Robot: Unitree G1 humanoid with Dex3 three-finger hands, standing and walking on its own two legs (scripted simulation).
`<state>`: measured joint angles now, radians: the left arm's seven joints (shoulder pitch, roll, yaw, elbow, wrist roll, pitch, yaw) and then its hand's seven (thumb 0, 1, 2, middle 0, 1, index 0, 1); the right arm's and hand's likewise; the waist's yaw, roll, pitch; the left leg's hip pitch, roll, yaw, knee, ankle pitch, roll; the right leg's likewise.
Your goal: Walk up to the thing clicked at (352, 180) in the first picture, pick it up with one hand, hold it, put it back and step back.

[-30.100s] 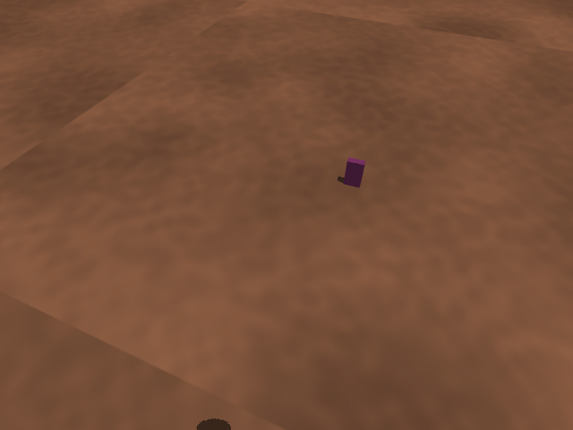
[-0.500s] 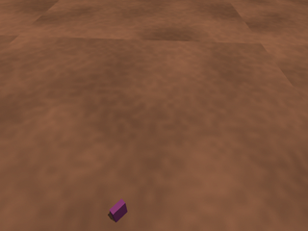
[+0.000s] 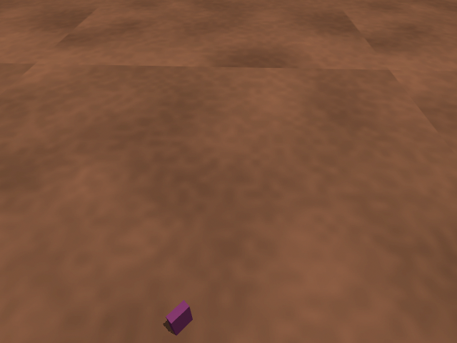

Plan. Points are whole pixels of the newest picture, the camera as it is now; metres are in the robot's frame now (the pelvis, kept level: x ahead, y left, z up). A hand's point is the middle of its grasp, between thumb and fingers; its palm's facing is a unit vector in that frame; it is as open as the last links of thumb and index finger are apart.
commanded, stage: stand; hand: left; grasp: from the side
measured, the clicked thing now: (180, 318) +0.41 +0.19 -0.71
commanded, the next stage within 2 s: step back in 1.20 s
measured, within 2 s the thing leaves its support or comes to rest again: neither
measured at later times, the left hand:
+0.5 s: hand out of the picture +0.08 +0.24 -0.16, palm faces +0.00 -0.94 -0.34, open 7.4 cm
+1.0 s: hand out of the picture +0.09 +0.24 -0.16, palm faces -0.01 -0.94 -0.34, open 7.4 cm
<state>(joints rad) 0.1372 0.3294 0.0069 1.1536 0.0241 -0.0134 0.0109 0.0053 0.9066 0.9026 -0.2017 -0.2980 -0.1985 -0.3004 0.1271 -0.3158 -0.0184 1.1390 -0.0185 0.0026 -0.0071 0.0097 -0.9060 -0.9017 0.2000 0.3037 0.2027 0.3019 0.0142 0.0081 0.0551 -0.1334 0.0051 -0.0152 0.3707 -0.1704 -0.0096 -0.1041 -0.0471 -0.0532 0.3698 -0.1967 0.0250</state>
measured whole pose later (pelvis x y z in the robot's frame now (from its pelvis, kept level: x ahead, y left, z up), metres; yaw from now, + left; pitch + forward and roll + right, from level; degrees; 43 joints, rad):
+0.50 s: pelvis +0.01 -0.01 +0.00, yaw +0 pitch -3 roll +0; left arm 0.11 0.32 0.01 1.18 0.01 -0.02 0.01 0.01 0.91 0.90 -0.20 -0.30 -0.20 -0.30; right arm 0.11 -0.33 -0.01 1.16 -0.01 0.00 -0.01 0.01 -0.91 -0.90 0.20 0.30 0.20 0.30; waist 0.01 0.02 0.05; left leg -0.11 0.02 -0.01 0.33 -0.17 -0.02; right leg -0.09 -0.03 -0.05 0.33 -0.19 0.01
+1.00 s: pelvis +0.02 -0.01 +0.00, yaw -1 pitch -2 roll +0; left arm 0.11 0.33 0.01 1.17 0.01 -0.02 0.00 0.01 0.91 0.90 -0.20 -0.30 -0.20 -0.30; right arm 0.11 -0.33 -0.01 1.16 -0.01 0.00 0.00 0.01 -0.91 -0.90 0.20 0.30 0.20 0.30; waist 0.00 0.01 0.05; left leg -0.10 0.03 -0.01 0.31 -0.17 -0.03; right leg -0.08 -0.02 -0.05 0.31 -0.19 0.01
